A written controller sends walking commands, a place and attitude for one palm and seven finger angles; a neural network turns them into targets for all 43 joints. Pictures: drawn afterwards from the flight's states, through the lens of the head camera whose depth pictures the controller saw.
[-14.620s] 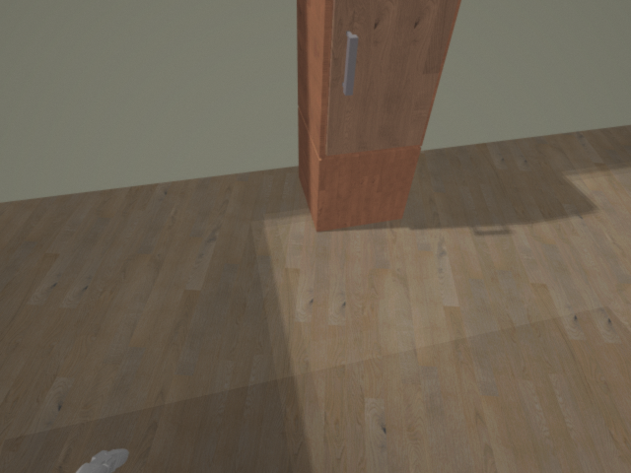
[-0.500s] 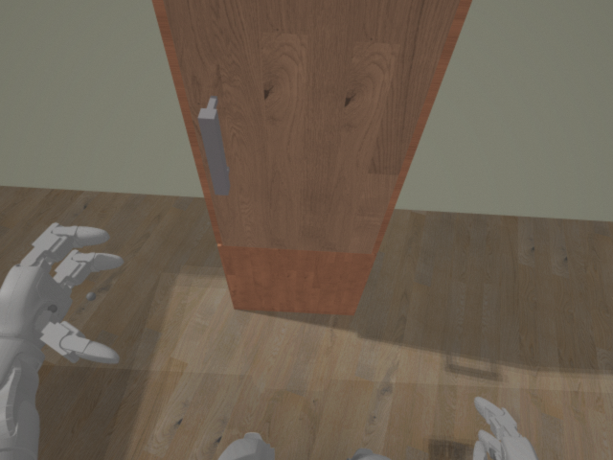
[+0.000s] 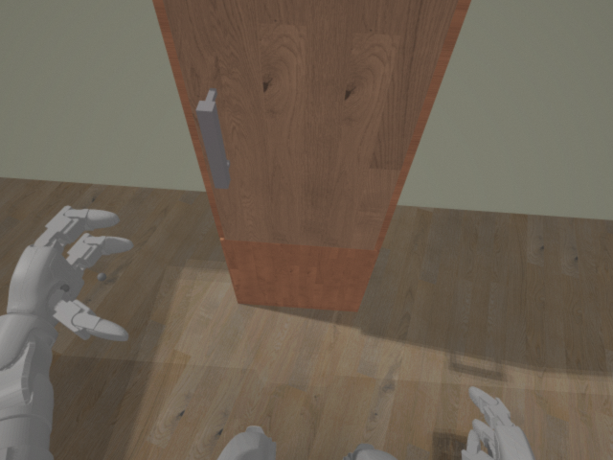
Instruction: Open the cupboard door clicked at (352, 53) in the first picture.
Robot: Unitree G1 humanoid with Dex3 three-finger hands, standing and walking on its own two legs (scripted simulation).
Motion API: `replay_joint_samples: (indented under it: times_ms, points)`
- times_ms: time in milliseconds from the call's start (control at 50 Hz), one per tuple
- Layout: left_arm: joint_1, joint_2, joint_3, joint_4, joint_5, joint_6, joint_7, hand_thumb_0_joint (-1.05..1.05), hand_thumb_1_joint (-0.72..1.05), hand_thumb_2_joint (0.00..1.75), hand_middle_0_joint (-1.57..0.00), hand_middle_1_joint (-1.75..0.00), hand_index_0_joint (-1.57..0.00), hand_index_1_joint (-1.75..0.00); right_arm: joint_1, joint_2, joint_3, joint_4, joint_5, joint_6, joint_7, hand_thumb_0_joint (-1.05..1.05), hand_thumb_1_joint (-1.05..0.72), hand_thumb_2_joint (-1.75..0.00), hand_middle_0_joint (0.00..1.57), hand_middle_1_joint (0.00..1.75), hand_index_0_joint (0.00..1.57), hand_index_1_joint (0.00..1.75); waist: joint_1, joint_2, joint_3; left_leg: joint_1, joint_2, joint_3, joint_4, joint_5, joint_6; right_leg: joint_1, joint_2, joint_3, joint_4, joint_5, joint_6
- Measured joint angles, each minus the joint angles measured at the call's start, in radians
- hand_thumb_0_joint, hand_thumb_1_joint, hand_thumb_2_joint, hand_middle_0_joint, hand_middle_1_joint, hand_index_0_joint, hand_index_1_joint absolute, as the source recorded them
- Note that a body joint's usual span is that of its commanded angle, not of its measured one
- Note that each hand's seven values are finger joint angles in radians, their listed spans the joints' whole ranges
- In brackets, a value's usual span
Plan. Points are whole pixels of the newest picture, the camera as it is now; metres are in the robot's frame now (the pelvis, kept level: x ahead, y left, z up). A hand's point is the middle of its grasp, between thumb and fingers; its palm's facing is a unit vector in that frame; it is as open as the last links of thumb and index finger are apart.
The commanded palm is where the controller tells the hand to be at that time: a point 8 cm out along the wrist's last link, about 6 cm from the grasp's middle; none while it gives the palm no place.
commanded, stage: move the hooked fingers beside the handle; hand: left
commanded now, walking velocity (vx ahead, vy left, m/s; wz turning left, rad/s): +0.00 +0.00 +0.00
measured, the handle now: (217, 141) +0.58 +0.18 +0.05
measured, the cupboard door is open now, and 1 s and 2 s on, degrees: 0 0 0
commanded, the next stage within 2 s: none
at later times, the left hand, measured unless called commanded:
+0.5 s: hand (134, 224) +0.40 +0.26 +0.06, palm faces -0.01 -1.00 -0.01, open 14.0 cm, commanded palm +0.37 +0.31 +0.06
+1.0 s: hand (161, 186) +0.47 +0.25 +0.05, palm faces -0.03 -1.00 +0.01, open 14.0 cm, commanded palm +0.45 +0.29 +0.05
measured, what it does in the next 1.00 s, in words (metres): stands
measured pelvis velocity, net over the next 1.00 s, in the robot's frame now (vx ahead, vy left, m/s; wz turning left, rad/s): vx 0.00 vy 0.02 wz -0.04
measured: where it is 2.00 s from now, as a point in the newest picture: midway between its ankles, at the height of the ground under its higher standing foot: outside the picture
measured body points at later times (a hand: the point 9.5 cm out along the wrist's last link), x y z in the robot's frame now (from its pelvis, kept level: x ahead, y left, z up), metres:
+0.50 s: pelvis +0.01 +0.01 +0.00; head +0.10 +0.02 +0.44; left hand +0.39 +0.31 +0.06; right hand +0.10 -0.26 -0.10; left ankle +0.03 +0.11 -0.68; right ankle +0.01 -0.10 -0.68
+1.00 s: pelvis +0.00 +0.02 -0.01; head +0.11 +0.05 +0.42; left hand +0.46 +0.30 +0.06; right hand +0.04 -0.25 -0.12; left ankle +0.03 +0.11 -0.68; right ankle +0.01 -0.10 -0.68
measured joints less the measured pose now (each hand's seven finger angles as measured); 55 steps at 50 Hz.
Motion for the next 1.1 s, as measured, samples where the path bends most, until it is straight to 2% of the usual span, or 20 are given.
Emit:
replay_joint_samples:
  times_ms: [140, 300, 540, 680, 820, 920, 980, 1100]
  points:
    - [-0.11, 0.031, 0.007, 0.082, 0.024, 0.01, -0.004, -0.01, -0.5, 0.3, -0.3, -1.2, -0.3, -1.2, 0.01, 0.0, -0.004, 0.009, 0.0, 0.014, 0.001, 0.01, -0.9, -0.9, 0.2, 0.3, 0.21, 0.3, -0.02, -0.006, -0.001, -0.026, 0.006, 0.005, 0.01, -0.007, 0.0, -0.029, 0.005, 0.006, 0.009, -0.003, -0.001]
    - [-0.166, 0.051, 0.026, 0.149, 0.039, 0.019, 0.016, -0.01, -0.5, 0.31, -0.3, -1.2, -0.3, -1.2, 0.052, -0.002, -0.014, 0.005, 0.0, 0.048, 0.015, 0.01, -0.9, -0.9, 0.2, 0.3, 0.2, 0.3, -0.043, -0.007, -0.013, -0.041, 0.009, 0.023, 0.006, -0.015, 0.005, -0.052, 0.007, 0.024, 0.007, -0.005, 0.006]
    - [-0.239, 0.035, 0.02, 0.204, 0.073, -0.008, 0.057, -0.01, -0.5, 0.31, -0.3, -1.2, -0.3, -1.2, 0.07, 0.006, -0.021, 0.02, -0.007, 0.095, 0.029, 0.01, -0.9, -0.9, 0.2, 0.3, 0.2, 0.3, -0.057, -0.009, -0.021, -0.062, 0.006, 0.031, 0.014, -0.024, 0.016, -0.071, 0.005, 0.033, 0.008, -0.007, 0.017]
    - [-0.325, 0.055, 0.018, 0.289, 0.096, -0.027, 0.071, -0.01, -0.5, 0.31, -0.3, -1.2, -0.3, -1.2, 0.065, 0.01, -0.016, 0.021, -0.011, 0.116, 0.033, 0.01, -0.9, -0.9, 0.2, 0.3, 0.2, 0.3, -0.065, -0.011, -0.025, -0.082, 0.007, 0.032, 0.025, -0.024, 0.021, -0.089, 0.005, 0.034, 0.014, -0.004, 0.021]
    - [-0.458, 0.103, 0.019, 0.427, 0.134, -0.04, 0.076, -0.01, -0.5, 0.31, -0.3, -1.2, -0.3, -1.2, 0.064, 0.007, -0.011, 0.026, -0.016, 0.138, 0.036, 0.0, -0.9, -0.9, 0.2, 0.3, 0.21, 0.3, -0.082, -0.017, -0.019, -0.137, 0.008, 0.025, 0.058, -0.025, 0.023, -0.138, 0.005, 0.026, 0.04, -0.004, 0.022]
    - [-0.519, 0.098, -0.001, 0.454, 0.148, -0.067, 0.09, -0.01, -0.5, 0.31, -0.3, -1.2, -0.3, -1.2, 0.079, 0.002, -0.016, 0.044, -0.022, 0.155, 0.042, 0.0, -0.9, -0.9, 0.2, 0.3, 0.2, 0.3, -0.088, -0.011, -0.018, -0.164, 0.007, 0.025, 0.071, -0.026, 0.026, -0.163, 0.004, 0.026, 0.05, -0.003, 0.025]
    - [-0.568, 0.104, 0.002, 0.506, 0.157, -0.061, 0.105, -0.01, -0.5, 0.3, -0.3, -1.2, -0.3, -1.2, 0.087, 0.004, -0.011, 0.053, -0.022, 0.171, 0.044, 0.0, -0.9, -0.9, 0.2, 0.3, 0.2, 0.3, -0.1, -0.012, -0.021, -0.177, 0.008, 0.027, 0.076, -0.027, 0.028, -0.178, 0.004, 0.028, 0.056, -0.004, 0.027]
    - [-0.631, 0.141, 0.022, 0.568, 0.203, -0.056, 0.145, -0.01, -0.5, 0.31, -0.3, -1.2, -0.3, -1.2, 0.106, 0.005, -0.006, 0.045, -0.031, 0.192, 0.049, 0.0, -0.9, -0.9, 0.2, 0.3, 0.21, 0.3, -0.132, -0.01, -0.018, -0.21, 0.013, 0.032, 0.089, -0.03, 0.028, -0.214, 0.009, 0.033, 0.069, -0.004, 0.026]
